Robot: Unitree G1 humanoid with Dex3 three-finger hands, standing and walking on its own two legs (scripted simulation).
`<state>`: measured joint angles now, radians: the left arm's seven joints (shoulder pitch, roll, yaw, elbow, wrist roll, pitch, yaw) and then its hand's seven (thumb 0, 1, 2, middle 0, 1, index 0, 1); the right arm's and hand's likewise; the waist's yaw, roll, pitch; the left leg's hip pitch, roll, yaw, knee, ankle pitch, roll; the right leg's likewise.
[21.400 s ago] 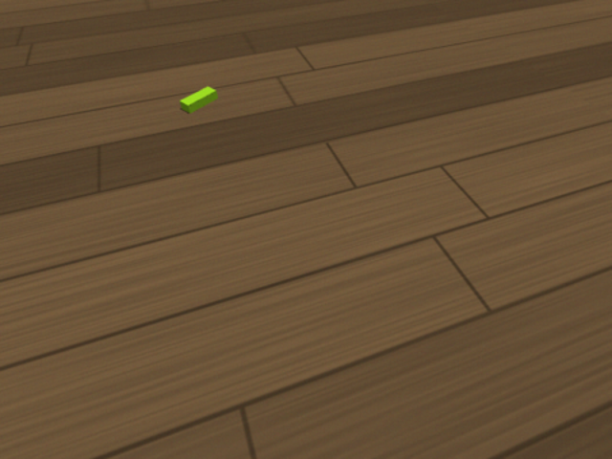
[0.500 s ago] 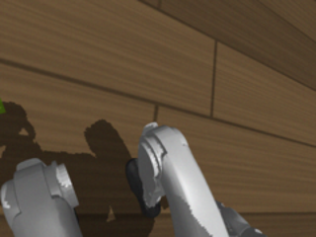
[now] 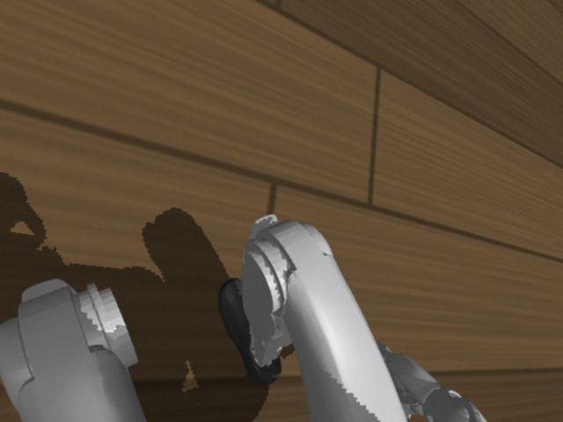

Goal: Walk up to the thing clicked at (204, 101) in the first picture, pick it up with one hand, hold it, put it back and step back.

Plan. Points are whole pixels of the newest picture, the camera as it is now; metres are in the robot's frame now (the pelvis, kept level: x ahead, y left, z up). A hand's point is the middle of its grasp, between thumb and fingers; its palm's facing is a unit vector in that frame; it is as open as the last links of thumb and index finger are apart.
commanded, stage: rest palm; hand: left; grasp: from above
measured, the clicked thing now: out of the picture +0.45 +0.36 -0.28
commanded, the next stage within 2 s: close in 0.20 s
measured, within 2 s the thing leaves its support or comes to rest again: neither
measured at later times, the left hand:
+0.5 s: hand out of the picture +0.43 +0.35 -0.26, palm faces -0.45 -0.14 -0.88, open 13.1 cm
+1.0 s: hand out of the picture +0.43 +0.35 -0.25, palm faces -0.46 -0.14 -0.88, open 11.7 cm
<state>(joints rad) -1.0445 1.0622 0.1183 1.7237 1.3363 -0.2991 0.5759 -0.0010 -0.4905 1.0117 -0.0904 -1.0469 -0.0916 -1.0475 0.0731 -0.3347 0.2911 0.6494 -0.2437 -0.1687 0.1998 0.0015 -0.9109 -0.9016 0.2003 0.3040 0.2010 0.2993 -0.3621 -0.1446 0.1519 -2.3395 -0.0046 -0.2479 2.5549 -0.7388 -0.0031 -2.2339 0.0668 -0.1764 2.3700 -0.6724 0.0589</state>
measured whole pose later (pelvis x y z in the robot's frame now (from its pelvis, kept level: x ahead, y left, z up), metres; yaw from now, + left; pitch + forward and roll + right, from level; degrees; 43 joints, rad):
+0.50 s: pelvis +0.00 +0.00 +0.00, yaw -1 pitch +28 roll -15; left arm -1.05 1.09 0.12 1.75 1.33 -0.27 0.61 0.00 -0.37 0.94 -0.13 -1.09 -0.16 -1.06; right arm 0.07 -0.34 0.32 0.64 -0.25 -0.21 0.22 0.00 -0.91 -0.90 0.20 0.30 0.20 0.30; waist -0.38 -0.16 0.17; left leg -2.35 0.00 -0.26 2.57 -0.73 0.00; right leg -2.23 0.07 -0.18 2.37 -0.66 0.07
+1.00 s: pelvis +0.00 +0.00 +0.00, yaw -1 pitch +27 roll -15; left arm -1.06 1.10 0.10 1.75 1.33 -0.31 0.61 0.00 -0.15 0.79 -0.26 -1.00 -0.30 -0.95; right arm 0.06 -0.35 0.34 0.63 -0.25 -0.19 0.21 0.00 -0.90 -0.90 0.20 0.30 0.20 0.30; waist -0.37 -0.16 0.18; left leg -2.34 0.00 -0.27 2.56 -0.73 0.00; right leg -2.23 0.08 -0.19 2.36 -0.65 0.06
